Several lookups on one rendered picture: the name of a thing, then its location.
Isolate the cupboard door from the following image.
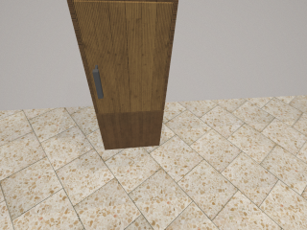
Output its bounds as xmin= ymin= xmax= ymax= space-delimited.
xmin=72 ymin=0 xmax=174 ymax=114

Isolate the handle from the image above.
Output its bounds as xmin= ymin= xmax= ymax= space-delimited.
xmin=92 ymin=65 xmax=104 ymax=99

